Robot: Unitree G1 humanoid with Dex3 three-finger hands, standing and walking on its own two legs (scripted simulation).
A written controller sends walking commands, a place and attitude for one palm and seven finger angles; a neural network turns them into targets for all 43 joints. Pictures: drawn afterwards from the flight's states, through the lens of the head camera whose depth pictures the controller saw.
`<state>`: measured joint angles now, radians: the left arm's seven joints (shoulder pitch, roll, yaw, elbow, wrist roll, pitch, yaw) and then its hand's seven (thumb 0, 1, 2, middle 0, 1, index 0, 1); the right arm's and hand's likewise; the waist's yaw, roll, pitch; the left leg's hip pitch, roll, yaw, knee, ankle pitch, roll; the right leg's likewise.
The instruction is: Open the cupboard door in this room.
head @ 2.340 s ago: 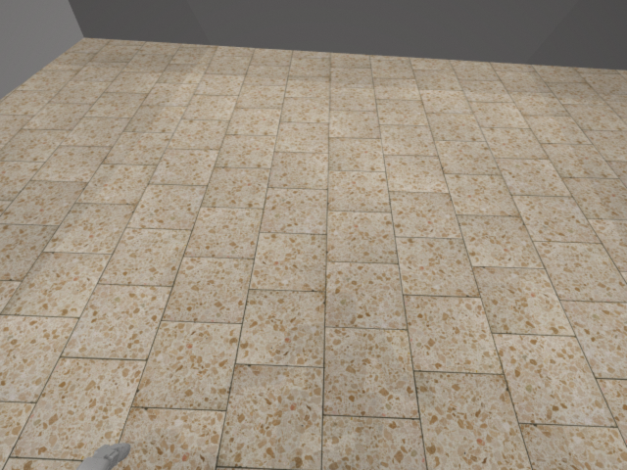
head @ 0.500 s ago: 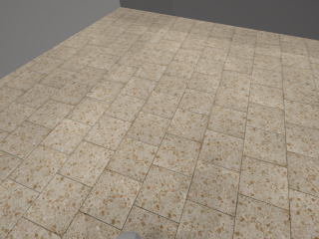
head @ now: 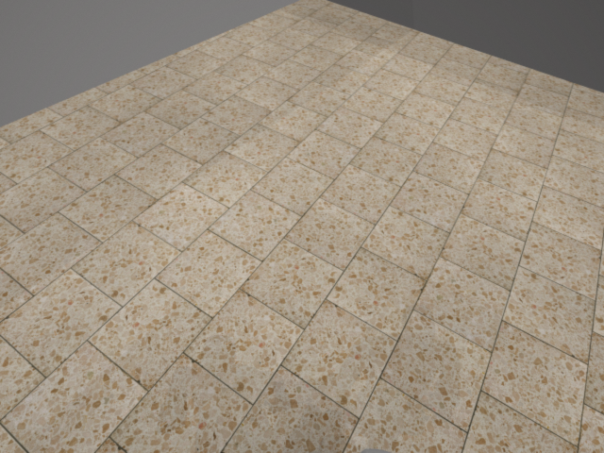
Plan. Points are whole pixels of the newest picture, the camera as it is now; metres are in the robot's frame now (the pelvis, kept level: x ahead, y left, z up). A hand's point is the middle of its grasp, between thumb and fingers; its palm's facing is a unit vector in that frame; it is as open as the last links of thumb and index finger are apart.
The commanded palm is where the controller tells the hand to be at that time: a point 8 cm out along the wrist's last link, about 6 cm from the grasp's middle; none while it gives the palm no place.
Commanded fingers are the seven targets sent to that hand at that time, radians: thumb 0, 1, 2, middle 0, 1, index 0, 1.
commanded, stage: turn or walk to find it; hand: left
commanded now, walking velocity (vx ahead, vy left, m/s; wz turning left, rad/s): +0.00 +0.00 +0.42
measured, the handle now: out of the picture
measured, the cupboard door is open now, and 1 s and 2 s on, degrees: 0 0 0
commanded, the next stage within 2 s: none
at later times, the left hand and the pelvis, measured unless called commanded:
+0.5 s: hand out of the picture -0.02 +0.15 -0.16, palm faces +0.26 -0.93 -0.25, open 7.4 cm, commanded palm none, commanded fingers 0.00 0.90 0.90 -0.20 -0.30 -0.20 -0.30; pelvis -0.03 -0.05 +0.00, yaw +14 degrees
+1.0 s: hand out of the picture -0.09 +0.21 -0.17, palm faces +0.45 -0.85 -0.26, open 7.4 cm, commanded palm none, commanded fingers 0.00 0.90 0.90 -0.20 -0.30 -0.20 -0.30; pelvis -0.07 -0.01 +0.00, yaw +25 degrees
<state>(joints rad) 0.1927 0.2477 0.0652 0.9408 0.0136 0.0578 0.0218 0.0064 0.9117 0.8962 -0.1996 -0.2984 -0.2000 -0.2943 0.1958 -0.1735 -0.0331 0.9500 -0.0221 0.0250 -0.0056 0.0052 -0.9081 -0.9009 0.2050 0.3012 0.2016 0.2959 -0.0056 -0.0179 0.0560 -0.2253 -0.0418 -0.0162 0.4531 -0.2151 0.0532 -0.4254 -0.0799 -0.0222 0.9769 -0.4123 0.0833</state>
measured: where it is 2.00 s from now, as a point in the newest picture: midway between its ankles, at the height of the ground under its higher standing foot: outside the picture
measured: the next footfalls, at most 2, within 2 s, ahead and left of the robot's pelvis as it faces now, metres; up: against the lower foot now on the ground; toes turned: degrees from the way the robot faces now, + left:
right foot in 0.18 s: +0.03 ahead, -0.14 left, +0.00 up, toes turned +1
left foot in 0.66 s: -0.06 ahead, +0.09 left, +0.00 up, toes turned +24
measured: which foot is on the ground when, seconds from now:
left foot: down 0.00-0.18, up 0.20-0.64, down 0.66-1.00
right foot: up 0.00-0.16, down 0.18-0.66, up 0.68-1.00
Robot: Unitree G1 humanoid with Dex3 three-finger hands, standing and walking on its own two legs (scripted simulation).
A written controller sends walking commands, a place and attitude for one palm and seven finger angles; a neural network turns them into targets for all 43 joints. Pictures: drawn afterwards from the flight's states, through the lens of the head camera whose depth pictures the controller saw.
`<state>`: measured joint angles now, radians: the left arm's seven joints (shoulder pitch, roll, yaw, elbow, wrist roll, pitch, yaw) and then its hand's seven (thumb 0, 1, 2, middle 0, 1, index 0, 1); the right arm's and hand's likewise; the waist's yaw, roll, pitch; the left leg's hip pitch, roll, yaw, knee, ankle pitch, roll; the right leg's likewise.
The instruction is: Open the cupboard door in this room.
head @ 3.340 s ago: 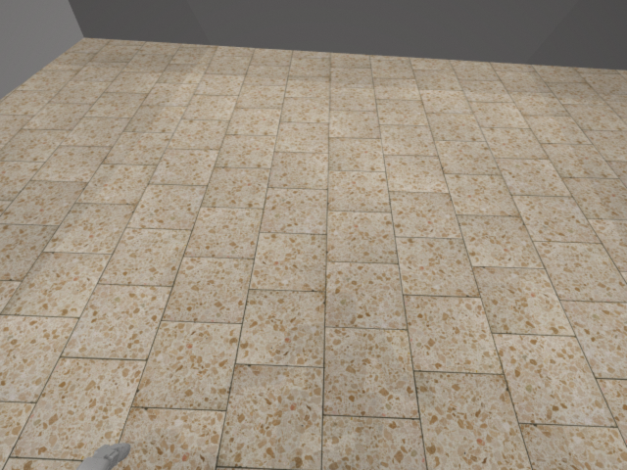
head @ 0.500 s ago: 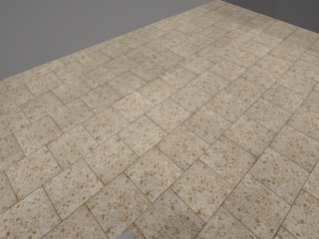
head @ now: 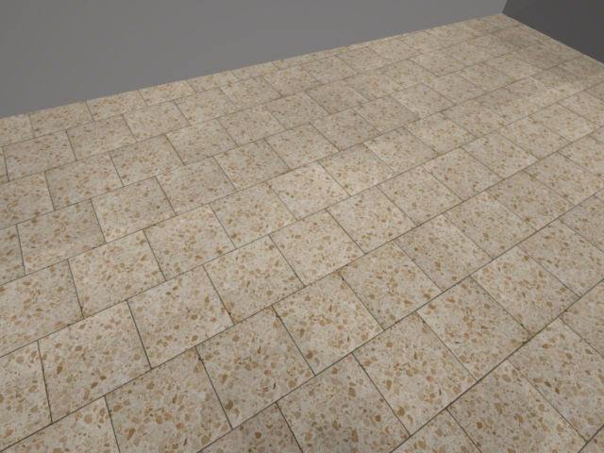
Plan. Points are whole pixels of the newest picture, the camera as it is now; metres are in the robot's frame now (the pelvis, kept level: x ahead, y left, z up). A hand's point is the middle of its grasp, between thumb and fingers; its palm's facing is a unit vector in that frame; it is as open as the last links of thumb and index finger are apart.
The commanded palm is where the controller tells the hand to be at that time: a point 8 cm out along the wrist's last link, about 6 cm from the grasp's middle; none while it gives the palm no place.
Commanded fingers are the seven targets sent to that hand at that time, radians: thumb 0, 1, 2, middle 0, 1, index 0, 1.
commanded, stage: turn or walk to find it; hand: left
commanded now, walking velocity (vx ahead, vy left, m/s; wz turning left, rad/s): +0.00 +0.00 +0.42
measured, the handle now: out of the picture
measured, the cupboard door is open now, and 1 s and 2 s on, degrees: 0 0 0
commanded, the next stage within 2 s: none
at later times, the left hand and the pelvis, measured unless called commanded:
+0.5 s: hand out of the picture -0.03 +0.18 -0.17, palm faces +0.27 -0.94 -0.23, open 7.4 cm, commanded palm none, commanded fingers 0.00 0.90 0.90 -0.20 -0.30 -0.20 -0.30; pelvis -0.03 -0.01 -0.01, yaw +15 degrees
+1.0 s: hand out of the picture -0.06 +0.25 -0.16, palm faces +0.43 -0.87 -0.24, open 7.4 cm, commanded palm none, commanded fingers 0.00 0.90 0.90 -0.20 -0.30 -0.20 -0.30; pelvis -0.07 +0.02 +0.00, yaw +25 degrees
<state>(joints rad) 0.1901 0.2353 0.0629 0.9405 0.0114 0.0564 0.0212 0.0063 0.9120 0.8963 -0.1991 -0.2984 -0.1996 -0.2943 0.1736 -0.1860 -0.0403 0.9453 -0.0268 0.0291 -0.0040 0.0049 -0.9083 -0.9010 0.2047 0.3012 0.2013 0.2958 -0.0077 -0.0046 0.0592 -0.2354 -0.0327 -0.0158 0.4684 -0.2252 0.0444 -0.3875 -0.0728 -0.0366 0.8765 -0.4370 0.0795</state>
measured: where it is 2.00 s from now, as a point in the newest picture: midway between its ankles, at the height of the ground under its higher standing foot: outside the picture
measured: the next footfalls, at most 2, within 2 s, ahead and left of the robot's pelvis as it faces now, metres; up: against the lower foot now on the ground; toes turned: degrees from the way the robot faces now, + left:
right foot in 0.12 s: +0.03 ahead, -0.13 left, +0.00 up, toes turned -1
left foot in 0.56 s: -0.03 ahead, +0.11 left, +0.00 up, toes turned +22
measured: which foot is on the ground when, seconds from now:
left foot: down 0.00-0.12, up 0.14-0.54, down 0.56-1.00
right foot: up 0.00-0.10, down 0.12-0.56, up 0.58-1.00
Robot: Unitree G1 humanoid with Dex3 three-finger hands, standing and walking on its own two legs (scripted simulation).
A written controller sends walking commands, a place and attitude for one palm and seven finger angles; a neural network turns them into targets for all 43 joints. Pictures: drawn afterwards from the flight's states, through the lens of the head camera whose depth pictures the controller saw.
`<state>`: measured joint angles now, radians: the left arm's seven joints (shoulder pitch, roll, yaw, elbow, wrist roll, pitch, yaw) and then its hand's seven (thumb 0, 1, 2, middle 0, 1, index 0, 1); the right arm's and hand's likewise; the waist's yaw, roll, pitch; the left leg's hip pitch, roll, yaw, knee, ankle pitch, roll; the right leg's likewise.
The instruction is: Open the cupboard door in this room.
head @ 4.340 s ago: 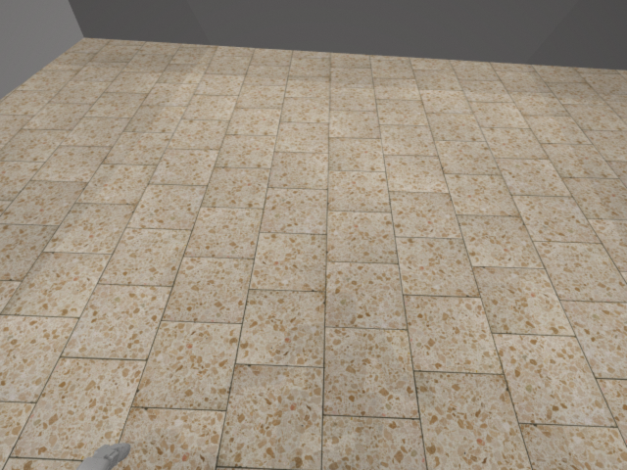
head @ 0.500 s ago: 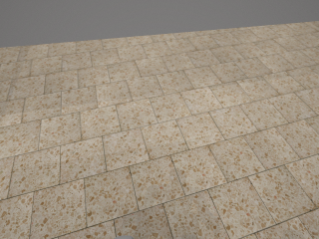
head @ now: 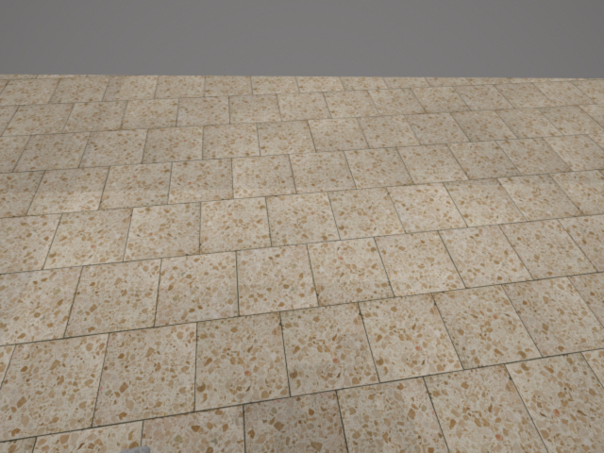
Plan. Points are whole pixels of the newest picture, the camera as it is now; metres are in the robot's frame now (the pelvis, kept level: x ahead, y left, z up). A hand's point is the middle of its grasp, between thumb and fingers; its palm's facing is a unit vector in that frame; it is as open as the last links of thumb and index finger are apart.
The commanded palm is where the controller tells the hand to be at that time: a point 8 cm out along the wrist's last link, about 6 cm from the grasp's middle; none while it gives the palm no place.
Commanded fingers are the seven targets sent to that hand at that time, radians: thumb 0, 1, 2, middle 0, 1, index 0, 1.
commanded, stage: turn or walk to find it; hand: left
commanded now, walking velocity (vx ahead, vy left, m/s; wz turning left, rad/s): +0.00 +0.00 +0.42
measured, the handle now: out of the picture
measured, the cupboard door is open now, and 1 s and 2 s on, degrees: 0 0 0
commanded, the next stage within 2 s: none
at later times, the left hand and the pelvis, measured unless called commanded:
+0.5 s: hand out of the picture -0.02 +0.15 -0.16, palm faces +0.26 -0.93 -0.25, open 7.4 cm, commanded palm none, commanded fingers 0.00 0.90 0.90 -0.20 -0.30 -0.20 -0.30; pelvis -0.03 -0.04 +0.00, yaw +14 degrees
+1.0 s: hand out of the picture -0.05 +0.23 -0.16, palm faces +0.44 -0.86 -0.26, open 7.4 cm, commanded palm none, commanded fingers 0.00 0.90 0.90 -0.20 -0.30 -0.20 -0.30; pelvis -0.05 -0.01 +0.00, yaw +25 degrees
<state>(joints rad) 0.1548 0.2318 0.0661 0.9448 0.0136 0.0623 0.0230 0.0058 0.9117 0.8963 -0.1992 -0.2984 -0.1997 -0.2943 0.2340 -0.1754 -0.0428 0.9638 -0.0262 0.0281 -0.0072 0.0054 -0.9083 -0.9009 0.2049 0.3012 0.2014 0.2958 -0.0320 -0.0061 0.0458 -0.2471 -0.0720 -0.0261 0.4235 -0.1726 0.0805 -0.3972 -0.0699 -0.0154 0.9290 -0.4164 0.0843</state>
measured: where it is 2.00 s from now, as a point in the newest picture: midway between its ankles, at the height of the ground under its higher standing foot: outside the picture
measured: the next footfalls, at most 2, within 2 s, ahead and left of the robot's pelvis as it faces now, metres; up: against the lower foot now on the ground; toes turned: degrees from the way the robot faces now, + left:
right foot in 0.18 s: +0.01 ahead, -0.15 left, +0.00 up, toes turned +2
left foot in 0.62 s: -0.04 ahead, +0.10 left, +0.00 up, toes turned +22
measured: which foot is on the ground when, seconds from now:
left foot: down 0.00-0.18, up 0.20-0.60, down 0.62-1.00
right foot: up 0.00-0.16, down 0.18-0.64, up 0.66-1.00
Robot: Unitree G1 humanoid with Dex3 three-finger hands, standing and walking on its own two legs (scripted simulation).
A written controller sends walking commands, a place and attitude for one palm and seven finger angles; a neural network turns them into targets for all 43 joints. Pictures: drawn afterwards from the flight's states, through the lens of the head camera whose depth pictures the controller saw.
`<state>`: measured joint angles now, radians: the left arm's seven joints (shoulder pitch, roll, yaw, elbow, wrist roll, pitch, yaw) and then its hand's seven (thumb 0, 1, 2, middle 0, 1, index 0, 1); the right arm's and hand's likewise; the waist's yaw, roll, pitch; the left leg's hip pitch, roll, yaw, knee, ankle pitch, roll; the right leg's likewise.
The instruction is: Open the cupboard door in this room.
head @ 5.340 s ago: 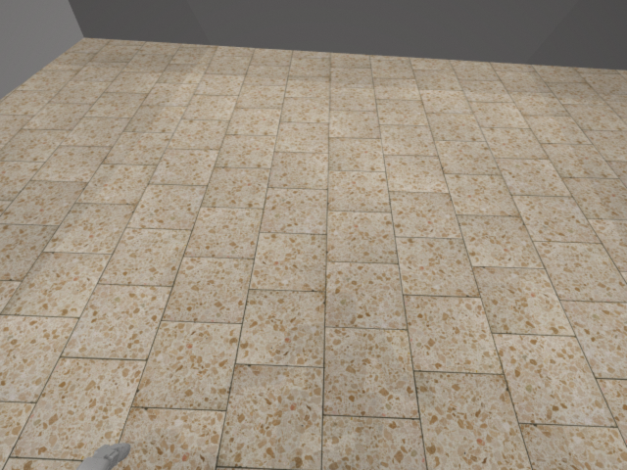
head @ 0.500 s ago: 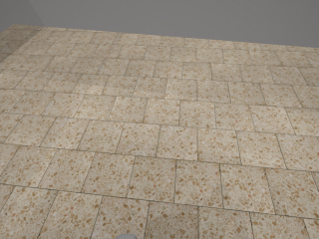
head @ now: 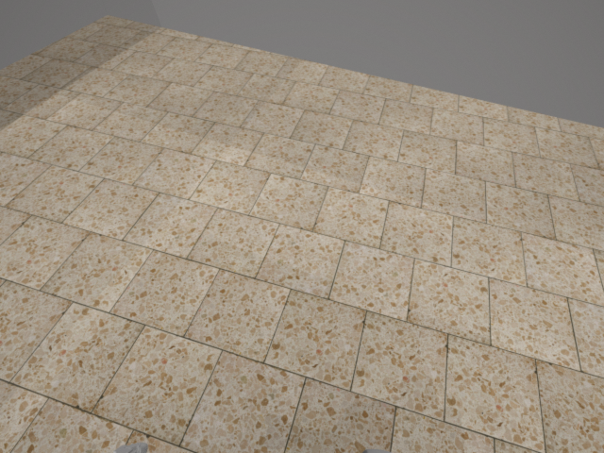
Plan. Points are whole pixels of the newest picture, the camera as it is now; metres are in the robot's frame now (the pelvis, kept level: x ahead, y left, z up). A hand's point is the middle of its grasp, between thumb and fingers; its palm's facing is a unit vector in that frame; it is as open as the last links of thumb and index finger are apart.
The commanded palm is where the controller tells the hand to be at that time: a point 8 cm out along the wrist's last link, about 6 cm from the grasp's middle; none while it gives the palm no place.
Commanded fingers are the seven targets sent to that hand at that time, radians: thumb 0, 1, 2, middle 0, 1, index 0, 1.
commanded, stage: turn or walk to find it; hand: left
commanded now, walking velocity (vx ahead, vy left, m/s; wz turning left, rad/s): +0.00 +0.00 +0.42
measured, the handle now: out of the picture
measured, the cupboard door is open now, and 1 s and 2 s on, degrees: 0 0 0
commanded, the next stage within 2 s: none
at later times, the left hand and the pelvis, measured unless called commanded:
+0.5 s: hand out of the picture -0.02 +0.15 -0.16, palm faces +0.27 -0.93 -0.26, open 7.4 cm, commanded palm none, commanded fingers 0.00 0.90 0.90 -0.20 -0.30 -0.20 -0.30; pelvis -0.04 -0.05 +0.00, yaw +14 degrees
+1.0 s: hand out of the picture -0.10 +0.22 -0.16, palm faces +0.46 -0.85 -0.25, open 7.4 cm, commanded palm none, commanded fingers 0.00 0.90 0.90 -0.20 -0.30 -0.20 -0.30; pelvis -0.08 -0.01 +0.00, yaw +25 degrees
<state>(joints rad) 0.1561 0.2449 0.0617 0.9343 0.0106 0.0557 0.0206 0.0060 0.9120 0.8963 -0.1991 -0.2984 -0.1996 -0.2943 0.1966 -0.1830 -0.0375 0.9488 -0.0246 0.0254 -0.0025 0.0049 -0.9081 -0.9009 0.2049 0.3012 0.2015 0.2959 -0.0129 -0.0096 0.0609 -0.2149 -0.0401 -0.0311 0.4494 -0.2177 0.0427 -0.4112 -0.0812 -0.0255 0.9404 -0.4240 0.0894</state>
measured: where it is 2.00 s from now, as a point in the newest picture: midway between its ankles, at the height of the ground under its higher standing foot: outside the picture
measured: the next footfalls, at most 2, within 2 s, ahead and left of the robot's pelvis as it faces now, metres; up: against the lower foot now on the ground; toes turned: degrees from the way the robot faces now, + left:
right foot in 0.14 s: +0.04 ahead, -0.13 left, +0.00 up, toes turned +0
left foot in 0.64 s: -0.06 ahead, +0.10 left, +0.00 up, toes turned +23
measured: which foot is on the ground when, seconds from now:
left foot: down 0.00-0.14, up 0.16-0.62, down 0.64-1.00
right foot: up 0.00-0.12, down 0.14-0.64, up 0.66-1.00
